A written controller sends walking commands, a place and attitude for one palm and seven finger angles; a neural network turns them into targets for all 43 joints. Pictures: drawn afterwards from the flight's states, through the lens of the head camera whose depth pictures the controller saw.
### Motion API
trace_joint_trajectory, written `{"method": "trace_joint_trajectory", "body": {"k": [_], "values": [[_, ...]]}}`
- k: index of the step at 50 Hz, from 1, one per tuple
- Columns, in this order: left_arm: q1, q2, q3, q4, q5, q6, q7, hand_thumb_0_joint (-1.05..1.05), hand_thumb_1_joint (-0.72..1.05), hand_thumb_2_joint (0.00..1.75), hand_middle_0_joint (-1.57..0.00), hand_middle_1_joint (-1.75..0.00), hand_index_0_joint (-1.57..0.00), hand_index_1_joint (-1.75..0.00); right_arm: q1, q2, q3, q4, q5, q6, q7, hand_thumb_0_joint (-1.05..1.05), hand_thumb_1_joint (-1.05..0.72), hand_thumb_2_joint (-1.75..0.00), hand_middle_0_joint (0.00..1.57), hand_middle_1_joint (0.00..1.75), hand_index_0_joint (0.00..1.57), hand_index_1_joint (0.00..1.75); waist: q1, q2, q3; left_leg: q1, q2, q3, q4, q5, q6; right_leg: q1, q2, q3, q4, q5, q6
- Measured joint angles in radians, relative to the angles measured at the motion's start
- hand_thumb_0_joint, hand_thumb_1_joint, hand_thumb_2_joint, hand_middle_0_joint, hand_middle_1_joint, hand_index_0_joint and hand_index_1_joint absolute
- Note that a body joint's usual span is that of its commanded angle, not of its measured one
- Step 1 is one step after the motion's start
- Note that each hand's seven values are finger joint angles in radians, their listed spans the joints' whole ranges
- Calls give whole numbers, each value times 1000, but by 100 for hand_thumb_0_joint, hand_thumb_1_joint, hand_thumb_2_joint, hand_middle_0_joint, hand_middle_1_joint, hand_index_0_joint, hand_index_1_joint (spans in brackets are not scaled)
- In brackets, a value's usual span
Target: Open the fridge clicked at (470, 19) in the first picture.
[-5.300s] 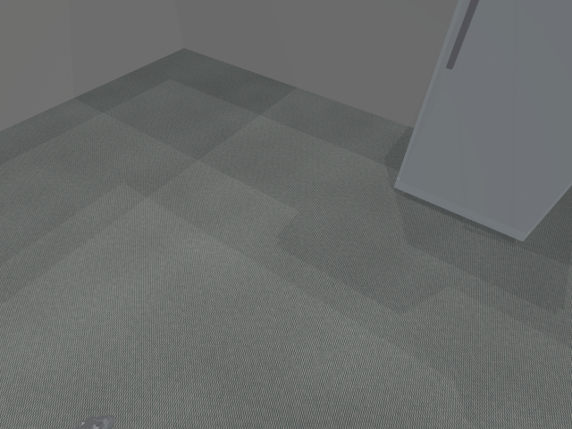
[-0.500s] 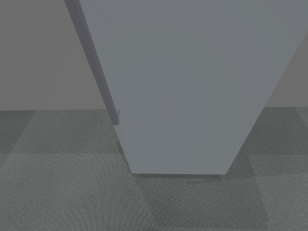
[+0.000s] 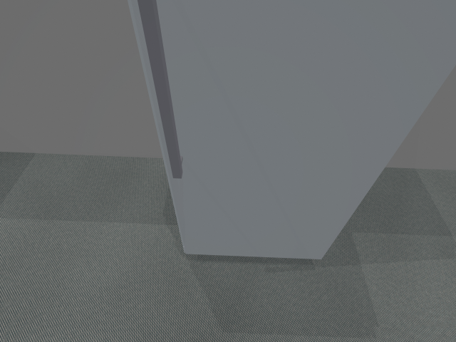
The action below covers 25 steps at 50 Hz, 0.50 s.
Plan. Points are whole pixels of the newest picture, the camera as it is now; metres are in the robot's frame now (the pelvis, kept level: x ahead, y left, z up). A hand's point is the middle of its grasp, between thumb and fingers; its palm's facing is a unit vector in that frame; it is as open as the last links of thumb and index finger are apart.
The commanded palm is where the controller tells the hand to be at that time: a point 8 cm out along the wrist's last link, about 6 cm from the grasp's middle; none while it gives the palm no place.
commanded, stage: come to a stop and stand still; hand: left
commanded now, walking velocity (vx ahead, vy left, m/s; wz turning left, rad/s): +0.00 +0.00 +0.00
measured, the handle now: (166, 91) +0.53 +0.16 +0.16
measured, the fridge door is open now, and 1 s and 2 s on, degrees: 0 0 0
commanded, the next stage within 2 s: look again from close up in 0.56 s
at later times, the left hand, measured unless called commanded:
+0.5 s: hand out of the picture +0.02 +0.15 -0.16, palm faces +0.05 -0.97 -0.26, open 7.3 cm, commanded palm none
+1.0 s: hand out of the picture -0.01 +0.15 -0.17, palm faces +0.04 -0.98 -0.21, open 7.3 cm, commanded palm none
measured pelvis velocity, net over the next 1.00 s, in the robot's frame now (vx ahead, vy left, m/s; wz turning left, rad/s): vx -0.01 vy -0.02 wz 0.01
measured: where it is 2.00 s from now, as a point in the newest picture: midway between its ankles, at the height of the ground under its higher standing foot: outside the picture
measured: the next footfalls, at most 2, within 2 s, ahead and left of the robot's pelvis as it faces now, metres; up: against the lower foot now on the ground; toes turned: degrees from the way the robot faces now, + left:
none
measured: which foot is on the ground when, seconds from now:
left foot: down 0.00-1.00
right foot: down 0.00-1.00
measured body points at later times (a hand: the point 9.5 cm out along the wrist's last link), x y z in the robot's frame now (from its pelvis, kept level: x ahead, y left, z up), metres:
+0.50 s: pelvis +0.00 -0.03 +0.00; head +0.01 -0.06 +0.45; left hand +0.02 +0.20 -0.14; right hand +0.00 -0.24 -0.18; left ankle -0.05 +0.12 -0.74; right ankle +0.00 -0.11 -0.74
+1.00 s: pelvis -0.01 -0.02 +0.00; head +0.00 -0.04 +0.45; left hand -0.01 +0.20 -0.15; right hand -0.03 -0.23 -0.17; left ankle -0.05 +0.12 -0.74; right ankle +0.00 -0.11 -0.74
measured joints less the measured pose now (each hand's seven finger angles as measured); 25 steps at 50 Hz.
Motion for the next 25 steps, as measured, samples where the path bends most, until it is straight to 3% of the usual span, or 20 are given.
{"method": "trace_joint_trajectory", "body": {"k": [3,10,25], "values": [[-12,-35,-19,15,1,-16,28,0,91,90,-20,-30,-20,-30,-8,-18,1,-1,7,0,4,0,-90,-90,21,30,20,30,-10,56,14,-26,33,-8,61,-36,-10,-1,31,-12,6,-19,-33],[6,-51,-33,5,3,-36,27,1,92,90,-20,-30,-20,-30,13,-47,11,-57,-2,-10,6,0,-90,-90,20,30,20,30,-14,113,-7,-47,35,-9,124,-79,-19,-39,28,-12,108,-96,-47],[-24,-23,-29,-16,-4,-41,23,1,93,90,-20,-30,-20,-30,-21,-70,18,-43,-1,-6,6,1,-91,-90,20,30,20,30,-4,97,-10,3,47,-26,38,-28,-44,4,42,-32,52,-70,-72]]}}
